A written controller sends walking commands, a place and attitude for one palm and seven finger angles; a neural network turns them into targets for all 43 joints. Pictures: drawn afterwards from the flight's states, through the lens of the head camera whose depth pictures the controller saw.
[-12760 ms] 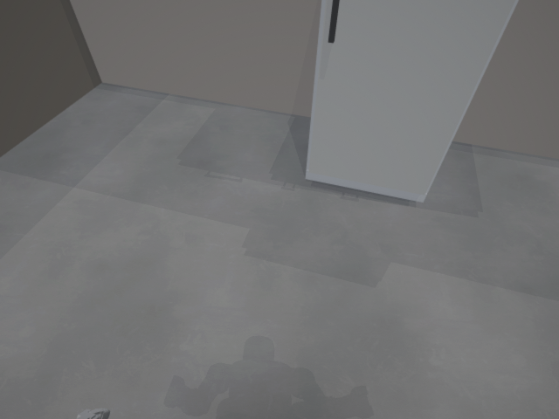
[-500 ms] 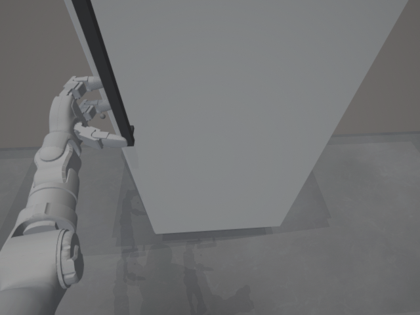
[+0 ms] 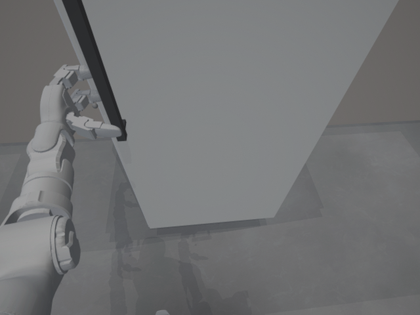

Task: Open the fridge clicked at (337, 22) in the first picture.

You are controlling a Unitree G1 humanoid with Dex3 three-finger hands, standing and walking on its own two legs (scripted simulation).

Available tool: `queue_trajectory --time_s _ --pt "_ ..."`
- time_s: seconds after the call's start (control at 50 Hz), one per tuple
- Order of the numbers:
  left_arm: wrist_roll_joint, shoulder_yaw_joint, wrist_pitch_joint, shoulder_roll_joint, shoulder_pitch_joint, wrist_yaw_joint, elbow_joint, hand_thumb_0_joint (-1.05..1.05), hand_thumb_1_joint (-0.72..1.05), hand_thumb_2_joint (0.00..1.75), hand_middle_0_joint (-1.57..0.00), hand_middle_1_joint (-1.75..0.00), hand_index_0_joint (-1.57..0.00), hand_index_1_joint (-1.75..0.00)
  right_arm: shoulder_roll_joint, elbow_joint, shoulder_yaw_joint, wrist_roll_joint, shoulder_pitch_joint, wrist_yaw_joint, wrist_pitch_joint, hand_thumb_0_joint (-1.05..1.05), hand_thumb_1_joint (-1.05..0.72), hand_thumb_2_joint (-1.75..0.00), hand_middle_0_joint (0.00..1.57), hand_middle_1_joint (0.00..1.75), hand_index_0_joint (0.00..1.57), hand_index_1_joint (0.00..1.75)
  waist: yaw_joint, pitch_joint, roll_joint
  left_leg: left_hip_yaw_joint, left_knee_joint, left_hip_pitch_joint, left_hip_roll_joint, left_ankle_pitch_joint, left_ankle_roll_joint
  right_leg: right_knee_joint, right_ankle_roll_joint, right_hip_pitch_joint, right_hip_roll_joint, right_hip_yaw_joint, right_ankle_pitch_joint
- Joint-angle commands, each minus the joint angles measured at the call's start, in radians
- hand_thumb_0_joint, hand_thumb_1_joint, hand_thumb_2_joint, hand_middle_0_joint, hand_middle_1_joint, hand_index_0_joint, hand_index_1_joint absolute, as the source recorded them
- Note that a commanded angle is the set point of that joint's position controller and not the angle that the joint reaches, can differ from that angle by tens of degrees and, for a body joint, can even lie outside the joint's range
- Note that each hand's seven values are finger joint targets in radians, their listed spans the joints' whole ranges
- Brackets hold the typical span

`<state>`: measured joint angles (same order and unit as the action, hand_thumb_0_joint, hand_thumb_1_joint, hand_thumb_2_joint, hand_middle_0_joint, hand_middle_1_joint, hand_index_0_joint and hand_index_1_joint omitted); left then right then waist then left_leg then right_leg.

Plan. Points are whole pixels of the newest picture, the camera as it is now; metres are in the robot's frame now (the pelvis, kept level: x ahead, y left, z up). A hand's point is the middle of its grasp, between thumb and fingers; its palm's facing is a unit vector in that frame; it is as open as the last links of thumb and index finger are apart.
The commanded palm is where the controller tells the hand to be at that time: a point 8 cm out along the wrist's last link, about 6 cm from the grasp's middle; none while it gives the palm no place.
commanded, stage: slide the fingers in behind the handle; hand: left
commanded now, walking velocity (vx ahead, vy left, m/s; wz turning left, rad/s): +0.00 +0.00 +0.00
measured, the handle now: (97, 58) +0.52 +0.19 +0.21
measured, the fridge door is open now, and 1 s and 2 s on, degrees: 0 0 0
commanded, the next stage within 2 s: grip the handle and tug to test in 1.62 s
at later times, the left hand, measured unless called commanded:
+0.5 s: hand (106, 107) +0.47 +0.19 +0.14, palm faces +0.08 -1.00 +0.02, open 14.0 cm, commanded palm +0.44 +0.23 +0.14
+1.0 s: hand (120, 107) +0.47 +0.16 +0.14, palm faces +0.08 -1.00 +0.01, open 14.0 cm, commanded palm +0.44 +0.20 +0.14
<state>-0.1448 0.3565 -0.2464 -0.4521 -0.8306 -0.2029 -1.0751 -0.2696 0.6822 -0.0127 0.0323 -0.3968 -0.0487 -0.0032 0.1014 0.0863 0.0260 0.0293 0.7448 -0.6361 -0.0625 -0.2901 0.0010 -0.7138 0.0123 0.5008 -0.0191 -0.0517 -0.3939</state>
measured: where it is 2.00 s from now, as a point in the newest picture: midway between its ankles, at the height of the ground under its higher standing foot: outside the picture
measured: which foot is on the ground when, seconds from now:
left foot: down 0.00-1.00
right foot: down 0.00-1.00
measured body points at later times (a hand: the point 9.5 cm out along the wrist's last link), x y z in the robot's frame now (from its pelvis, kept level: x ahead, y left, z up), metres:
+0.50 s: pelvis +0.01 +0.00 +0.00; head +0.05 +0.01 +0.45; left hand +0.46 +0.24 +0.14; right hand +0.07 -0.26 -0.11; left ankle +0.04 +0.12 -0.71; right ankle -0.03 -0.11 -0.71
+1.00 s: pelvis +0.01 -0.01 +0.00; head +0.05 -0.01 +0.45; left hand +0.46 +0.21 +0.14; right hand +0.07 -0.27 -0.12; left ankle +0.04 +0.12 -0.71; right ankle -0.03 -0.11 -0.71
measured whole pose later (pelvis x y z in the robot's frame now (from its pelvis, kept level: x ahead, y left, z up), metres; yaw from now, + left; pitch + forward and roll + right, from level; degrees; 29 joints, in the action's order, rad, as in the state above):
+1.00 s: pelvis +0.01 -0.01 +0.00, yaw +0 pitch +9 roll -1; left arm -0.14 0.28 -0.21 -0.32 -0.76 -0.09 -0.95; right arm -0.26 0.67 0.00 0.03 -0.36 -0.03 0.00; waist 0.08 0.09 0.03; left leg 0.03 0.72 -0.58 -0.06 -0.30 -0.01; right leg -0.70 0.02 0.45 -0.02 -0.04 -0.40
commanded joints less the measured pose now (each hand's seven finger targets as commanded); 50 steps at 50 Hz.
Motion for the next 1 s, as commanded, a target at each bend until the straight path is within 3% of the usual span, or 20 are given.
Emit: queue_trajectory --time_s 0.0,0.06,0.12,0.14,0.18,0.26,0.36,0.42,0.5,0.54,0.58,0.62,0.68,0.72,0.74,0.8,0.84,0.86,0.92,0.98 --pt "-0.013 0.002 -0.063 -0.21 -0.459 0.002 0.264 0.0 -0.5 0.3 -0.3 -1.2 -0.3 -1.2 -0.156 -0.103 0.056 0.004 -0.045 -0.01 0.031 0.0 -0.9 -0.9 0.2 0.3 0.2 0.3 0.0 0.347 0.089 -0.047 -0.058 0.386 0.037 0.193 0.036 0.109 -0.002 0.039 -0.03 0.02 0.276" --pt "-0.026 0.009 -0.056 -0.203 -0.436 0.006 0.265 0.0 -0.5 0.3 -0.3 -1.2 -0.3 -1.2 -0.156 -0.107 0.055 0.004 -0.042 -0.008 0.032 0.0 -0.9 -0.9 0.2 0.3 0.2 0.3 0.001 0.326 0.03 -0.045 -0.061 0.368 0.037 0.189 0.04 0.113 -0.006 0.024 -0.032 0.018 0.289" --pt "-0.023 0.021 -0.05 -0.218 -0.43 0.015 0.289 0.0 -0.5 0.3 -0.3 -1.2 -0.3 -1.2 -0.158 -0.114 0.055 0.005 -0.038 -0.009 0.032 0.0 -0.9 -0.9 0.2 0.3 0.2 0.3 -0.008 0.316 0.034 -0.045 -0.063 0.36 0.037 0.182 0.041 0.112 -0.003 0.014 -0.03 0.017 0.277" --pt "-0.018 0.008 -0.052 -0.201 -0.426 0.02 0.316 0.0 -0.5 0.3 -0.3 -1.2 -0.3 -1.2 -0.153 -0.119 0.055 0.006 -0.028 -0.007 0.033 0.0 -0.9 -0.9 0.2 0.3 0.2 0.3 -0.011 0.331 0.077 -0.043 -0.064 0.384 0.038 0.198 0.038 0.109 -0.002 0.023 -0.03 0.019 0.288" --pt "-0.018 -0.024 -0.05 -0.154 -0.432 0.028 0.336 0.0 -0.5 0.3 -0.3 -1.2 -0.3 -1.2 -0.148 -0.118 0.056 0.006 -0.025 -0.005 0.036 0.0 -0.9 -0.9 0.2 0.3 0.2 0.3 -0.002 0.324 0.067 -0.051 -0.064 0.407 0.033 0.209 0.034 0.108 -0.001 0.041 -0.033 0.011 0.283" --pt "-0.019 -0.013 -0.036 -0.165 -0.446 0.048 0.3 0.0 -0.5 0.3 -0.3 -1.2 -0.3 -1.2 -0.152 -0.109 0.054 0.006 -0.022 -0.008 0.038 0.0 -0.9 -0.9 0.2 0.3 0.2 0.3 0.007 0.292 0.019 -0.048 -0.068 0.373 0.034 0.17 0.037 0.117 -0.006 0.041 -0.03 0.016 0.265" --pt "-0.006 -0.049 -0.051 -0.115 -0.463 0.064 0.347 0.0 -0.5 0.3 -0.3 -1.2 -0.3 -1.2 -0.141 -0.109 0.055 0.003 -0.016 -0.002 0.044 0.0 -0.9 -0.9 0.2 0.3 0.2 0.3 0.0 0.35 0.08 -0.053 -0.055 0.438 0.035 0.237 0.029 0.101 0.001 0.042 -0.03 0.011 0.304" --pt "-0.016 0.004 -0.04 -0.156 -0.391 0.07 0.3 0.0 -0.5 0.3 -0.3 -1.2 -0.3 -1.2 -0.151 -0.108 0.056 0.0 -0.023 -0.001 0.043 0.0 -0.9 -0.9 0.2 0.3 0.2 0.3 -0.015 0.339 -0.009 -0.045 -0.055 0.388 0.039 0.239 0.036 0.105 -0.002 -0.006 -0.032 0.013 0.332" --pt "-0.007 -0.016 -0.028 -0.149 -0.415 0.062 0.318 0.0 -0.5 0.3 -0.3 -1.2 -0.3 -1.2 -0.144 -0.116 0.054 0.004 -0.011 -0.002 0.034 0.0 -0.9 -0.9 0.2 0.3 0.2 0.3 -0.01 0.31 0.015 -0.032 -0.059 0.366 0.043 0.229 0.038 0.109 -0.005 -0.011 -0.026 0.022 0.356" --pt "-0.011 -0.036 -0.04 -0.119 -0.416 0.063 0.375 0.0 -0.5 0.3 -0.3 -1.2 -0.3 -1.2 -0.14 -0.123 0.058 0.004 -0.006 0.0 0.037 0.0 -0.9 -0.9 0.2 0.3 0.2 0.3 -0.014 0.362 0.049 -0.037 -0.055 0.415 0.042 0.265 0.036 0.102 -0.002 -0.014 -0.028 0.019 0.372" --pt "-0.019 -0.073 -0.035 -0.069 -0.408 0.064 0.383 0.0 -0.5 0.3 -0.3 -1.2 -0.3 -1.2 -0.136 -0.121 0.058 0.007 -0.002 0.003 0.038 0.0 -0.9 -0.9 0.2 0.3 0.2 0.3 -0.004 0.343 0.053 -0.038 -0.053 0.432 0.041 0.273 0.034 0.107 -0.002 0.006 -0.031 0.015 0.372" --pt "-0.023 -0.066 -0.025 -0.073 -0.404 0.07 0.347 0.0 -0.5 0.3 -0.3 -1.2 -0.3 -1.2 -0.14 -0.11 0.058 0.006 -0.011 0.001 0.037 0.0 -0.9 -0.9 0.2 0.3 0.2 0.3 0.002 0.303 0.009 -0.039 -0.055 0.402 0.041 0.248 0.038 0.116 -0.003 0.003 -0.031 0.014 0.356" --pt "-0.015 -0.048 -0.02 -0.098 -0.44 0.083 0.352 0.0 -0.5 0.3 -0.3 -1.2 -0.3 -1.2 -0.14 -0.107 0.057 0.004 -0.006 0.0 0.035 0.0 -0.9 -0.9 0.2 0.3 0.2 0.3 -0.002 0.312 0.02 -0.036 -0.062 0.391 0.044 0.231 0.037 0.116 -0.006 -0.001 -0.027 0.019 0.356" --pt "-0.012 -0.013 -0.026 -0.135 -0.417 0.094 0.345 0.0 -0.5 0.3 -0.3 -1.2 -0.3 -1.2 -0.142 -0.106 0.057 -0.001 -0.012 -0.002 0.035 0.0 -0.9 -0.9 0.2 0.3 0.2 0.3 -0.011 0.328 -0.013 -0.032 -0.058 0.373 0.048 0.237 0.042 0.115 -0.007 -0.036 -0.026 0.025 0.375" --pt "-0.006 -0.011 -0.032 -0.139 -0.412 0.094 0.359 0.0 -0.5 0.3 -0.3 -1.2 -0.3 -1.2 -0.139 -0.11 0.056 0.001 -0.005 0.0 0.035 0.0 -0.9 -0.9 0.2 0.3 0.2 0.3 -0.02 0.345 0.012 -0.029 -0.061 0.372 0.05 0.243 0.04 0.109 -0.007 -0.046 -0.023 0.028 0.386" --pt "-0.002 -0.046 -0.045 -0.096 -0.417 0.096 0.385 0.0 -0.5 0.3 -0.3 -1.2 -0.3 -1.2 -0.132 -0.111 0.058 0.001 -0.001 0.005 0.036 0.0 -0.9 -0.9 0.2 0.3 0.2 0.3 -0.013 0.35 0.041 -0.03 -0.058 0.411 0.046 0.266 0.036 0.107 -0.004 -0.026 -0.027 0.023 0.394" --pt "-0.007 -0.051 -0.042 -0.076 -0.369 0.097 0.367 0.0 -0.5 0.3 -0.3 -1.2 -0.3 -1.2 -0.133 -0.116 0.06 0.001 -0.001 0.007 0.037 0.0 -0.9 -0.9 0.2 0.3 0.2 0.3 -0.019 0.35 0.01 -0.028 -0.058 0.397 0.048 0.261 0.037 0.108 -0.005 -0.039 -0.029 0.022 0.398" --pt "-0.008 -0.064 -0.039 -0.068 -0.398 0.097 0.372 0.0 -0.5 0.3 -0.3 -1.2 -0.3 -1.2 -0.133 -0.113 0.058 0.004 0.002 0.006 0.036 0.0 -0.9 -0.9 0.2 0.3 0.2 0.3 -0.009 0.334 0.015 -0.028 -0.062 0.397 0.046 0.251 0.036 0.112 -0.006 -0.028 -0.028 0.021 0.39" --pt "-0.006 -0.056 -0.025 -0.075 -0.403 0.108 0.335 0.0 -0.5 0.3 -0.3 -1.2 -0.3 -1.2 -0.135 -0.112 0.057 0.003 -0.002 0.003 0.033 0.0 -0.9 -0.9 0.2 0.3 0.2 0.3 -0.008 0.287 -0.016 -0.025 -0.068 0.355 0.05 0.212 0.041 0.123 -0.008 -0.031 -0.026 0.024 0.365" --pt "0.002 -0.056 -0.028 -0.08 -0.438 0.118 0.329 0.0 -0.5 0.3 -0.3 -1.2 -0.3 -1.2 -0.133 -0.102 0.057 0.001 -0.004 0.003 0.035 0.0 -0.9 -0.9 0.2 0.3 0.2 0.3 -0.003 0.299 -0.001 -0.027 -0.068 0.367 0.049 0.204 0.04 0.123 -0.008 -0.021 -0.024 0.028 0.358"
